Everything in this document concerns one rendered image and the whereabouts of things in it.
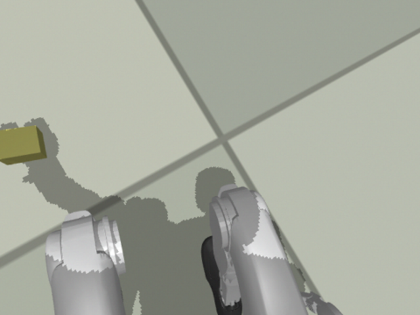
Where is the right robot foot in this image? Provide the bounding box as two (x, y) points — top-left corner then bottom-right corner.
(201, 236), (242, 315)

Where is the right robot hand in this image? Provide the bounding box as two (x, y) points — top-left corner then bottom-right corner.
(301, 291), (343, 315)

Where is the small box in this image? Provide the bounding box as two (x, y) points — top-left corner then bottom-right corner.
(0, 125), (47, 165)

